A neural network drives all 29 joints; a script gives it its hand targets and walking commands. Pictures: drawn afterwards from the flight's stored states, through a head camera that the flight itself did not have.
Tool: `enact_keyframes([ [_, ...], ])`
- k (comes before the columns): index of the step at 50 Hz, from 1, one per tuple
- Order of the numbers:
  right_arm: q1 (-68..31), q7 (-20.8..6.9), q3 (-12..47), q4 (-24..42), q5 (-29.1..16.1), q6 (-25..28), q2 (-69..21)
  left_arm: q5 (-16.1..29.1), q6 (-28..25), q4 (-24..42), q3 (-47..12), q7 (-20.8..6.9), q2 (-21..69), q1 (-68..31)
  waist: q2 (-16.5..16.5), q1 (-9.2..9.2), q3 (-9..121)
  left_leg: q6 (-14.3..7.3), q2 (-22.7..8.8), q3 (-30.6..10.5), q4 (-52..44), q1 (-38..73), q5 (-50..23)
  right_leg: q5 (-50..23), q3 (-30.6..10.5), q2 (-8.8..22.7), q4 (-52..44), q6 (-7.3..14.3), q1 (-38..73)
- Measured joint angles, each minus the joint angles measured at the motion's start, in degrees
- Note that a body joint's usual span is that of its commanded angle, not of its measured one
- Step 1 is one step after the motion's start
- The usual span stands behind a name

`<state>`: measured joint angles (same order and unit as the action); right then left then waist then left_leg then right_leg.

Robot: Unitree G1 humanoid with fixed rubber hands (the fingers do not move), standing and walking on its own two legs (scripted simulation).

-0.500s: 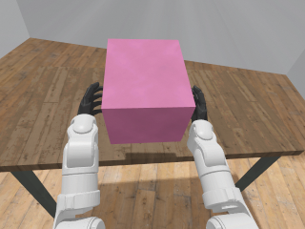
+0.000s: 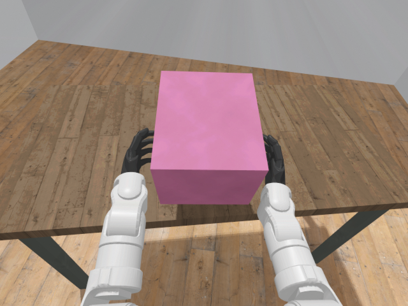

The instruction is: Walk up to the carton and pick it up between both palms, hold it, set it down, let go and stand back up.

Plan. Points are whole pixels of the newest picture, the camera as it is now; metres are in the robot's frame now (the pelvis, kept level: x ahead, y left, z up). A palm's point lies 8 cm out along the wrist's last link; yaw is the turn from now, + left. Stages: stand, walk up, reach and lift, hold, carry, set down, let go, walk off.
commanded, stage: set down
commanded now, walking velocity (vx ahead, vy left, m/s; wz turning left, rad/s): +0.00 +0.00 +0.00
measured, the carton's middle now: (205, 139) +0.41 -0.01 +0.11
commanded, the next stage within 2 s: none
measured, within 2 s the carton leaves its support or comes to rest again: neither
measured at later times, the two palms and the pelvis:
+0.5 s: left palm (128, 167) +0.36 +0.15 +0.08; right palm (264, 172) +0.35 -0.13 +0.08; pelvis +0.01 +0.00 +0.00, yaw +1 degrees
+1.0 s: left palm (132, 159) +0.39 +0.15 +0.07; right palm (262, 165) +0.38 -0.13 +0.07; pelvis +0.00 +0.00 +0.00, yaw +1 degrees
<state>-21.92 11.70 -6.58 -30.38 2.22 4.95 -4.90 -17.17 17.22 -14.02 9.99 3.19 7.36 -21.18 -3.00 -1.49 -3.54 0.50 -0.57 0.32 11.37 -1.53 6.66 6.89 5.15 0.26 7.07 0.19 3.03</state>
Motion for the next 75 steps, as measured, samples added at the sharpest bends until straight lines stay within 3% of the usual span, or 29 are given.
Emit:
enact_keyframes([
  [13,1.55,3.41,4.82,2.85,-2.79,0.63,0.21,0.18,-1.92,1.08,2.16,-0.92,-0.08,0.27,0.69,-0.16,0.97,-0.05,0.21,-0.68,-1.08,1.10,0.79,1.21,0.64,0.11,-0.70,-0.21,1.20],
  [20,0.47,3.57,4.66,1.89,-2.52,0.06,-0.27,0.74,-1.94,0.13,2.37,-1.82,-1.40,0.03,-0.07,-0.21,-0.26,0.14,0.23,-1.13,-0.86,1.16,0.63,1.04,1.05,0.07,-0.91,-0.06,1.63],
  [31,-3.06,0.43,-3.41,-6.04,3.70,2.53,-1.55,0.45,-6.45,-11.17,3.43,-0.87,-1.47,-4.35,0.76,-0.39,2.29,0.09,0.16,-1.00,-0.52,-4.23,-0.84,-0.53,0.91,0.04,-0.62,0.05,-3.81],
  [45,-11.84,-2.77,-16.31,-16.66,16.01,5.12,-3.01,-2.95,-15.84,-31.86,13.95,-1.60,-2.00,-16.64,1.92,0.23,8.27,-0.16,0.09,-0.93,-1.66,-10.09,-2.84,-1.16,0.83,0.04,0.86,0.28,-10.92],
  [53,-14.77,-3.78,-21.67,-18.38,21.99,4.72,-5.22,-3.76,-19.34,-37.74,17.65,-2.43,-3.68,-18.76,2.02,0.13,8.10,-0.05,0.23,-1.87,-1.98,-11.69,-3.16,-1.24,1.76,0.07,0.30,0.44,-12.03],
  [58,-15.19,-3.94,-24.04,-18.61,24.53,5.41,-6.52,-2.95,-21.44,-39.46,17.52,-1.56,-4.14,-18.16,2.10,-0.32,9.51,0.05,0.41,-2.53,-2.01,-14.48,-3.21,-1.27,2.43,0.18,-0.16,0.46,-14.37],
  [67,-15.73,-2.81,-24.61,-20.86,24.80,8.19,-5.99,-2.17,-24.90,-42.12,16.96,0.97,-3.94,-18.34,2.83,-1.42,14.04,-0.11,0.74,-2.71,-1.45,-19.86,-2.49,-0.94,2.61,0.47,-0.35,0.12,-19.32],
  [75,-15.67,-2.31,-22.87,-22.85,22.70,9.84,-3.82,-2.60,-26.49,-44.96,16.84,1.22,-4.21,-20.52,3.65,-1.47,15.22,-0.50,0.58,-1.80,-0.51,-21.90,-1.32,-0.76,1.57,0.43,0.39,-0.37,-21.66],
])
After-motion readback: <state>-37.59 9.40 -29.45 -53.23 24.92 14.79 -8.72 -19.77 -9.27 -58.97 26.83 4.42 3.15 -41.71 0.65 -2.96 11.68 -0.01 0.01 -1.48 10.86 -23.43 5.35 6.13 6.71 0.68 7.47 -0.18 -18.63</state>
